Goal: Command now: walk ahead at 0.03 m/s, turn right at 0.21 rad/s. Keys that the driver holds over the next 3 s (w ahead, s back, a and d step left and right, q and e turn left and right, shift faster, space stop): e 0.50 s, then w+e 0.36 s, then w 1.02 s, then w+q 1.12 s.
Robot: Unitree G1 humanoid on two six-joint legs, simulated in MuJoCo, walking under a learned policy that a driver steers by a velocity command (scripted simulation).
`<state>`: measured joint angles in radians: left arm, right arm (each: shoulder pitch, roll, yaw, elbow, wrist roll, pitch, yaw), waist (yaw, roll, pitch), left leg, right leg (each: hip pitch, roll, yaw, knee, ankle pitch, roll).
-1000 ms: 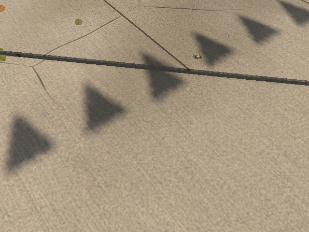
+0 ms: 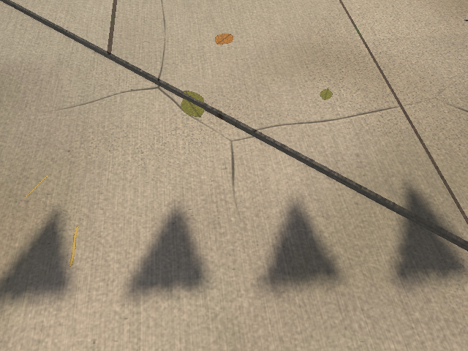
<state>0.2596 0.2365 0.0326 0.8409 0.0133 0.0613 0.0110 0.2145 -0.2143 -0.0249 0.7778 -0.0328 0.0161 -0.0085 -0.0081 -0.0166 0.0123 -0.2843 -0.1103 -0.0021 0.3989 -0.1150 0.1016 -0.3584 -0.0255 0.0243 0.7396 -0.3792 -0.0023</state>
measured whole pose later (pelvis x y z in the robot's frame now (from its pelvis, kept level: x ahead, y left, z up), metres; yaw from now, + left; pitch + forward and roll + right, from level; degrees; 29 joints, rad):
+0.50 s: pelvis +0.00 +0.01 +0.00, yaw -17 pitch +1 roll +0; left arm 0.22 0.31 0.10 0.80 0.01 0.06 0.01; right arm 0.16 -0.27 -0.03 0.73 -0.01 0.02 -0.05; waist 0.03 -0.04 0.06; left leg -0.25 -0.05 -0.03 0.49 -0.25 0.03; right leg -0.33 0.11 0.21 0.64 -0.37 0.00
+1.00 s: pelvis +0.07 -0.08 -0.01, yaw -33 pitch +1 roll +0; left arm 0.05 0.28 0.05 0.72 0.05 0.00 -0.07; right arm 0.44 -0.30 -0.06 0.88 -0.02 -0.04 0.00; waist -0.08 0.02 0.02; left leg -0.02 0.10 0.21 0.47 -0.43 -0.03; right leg -0.37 0.01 -0.07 0.55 -0.23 -0.08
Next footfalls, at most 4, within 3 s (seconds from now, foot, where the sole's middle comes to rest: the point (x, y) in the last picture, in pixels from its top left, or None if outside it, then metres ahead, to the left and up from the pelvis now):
0.08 right None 0.02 -0.12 -0.78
0.46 left None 0.06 0.09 -0.78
0.98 right None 0.10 -0.21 -0.78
1.52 left None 0.47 -0.28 -0.78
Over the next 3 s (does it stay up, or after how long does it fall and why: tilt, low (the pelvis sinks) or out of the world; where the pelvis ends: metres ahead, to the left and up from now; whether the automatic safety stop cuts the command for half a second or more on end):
stays up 0.98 -0.61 0.01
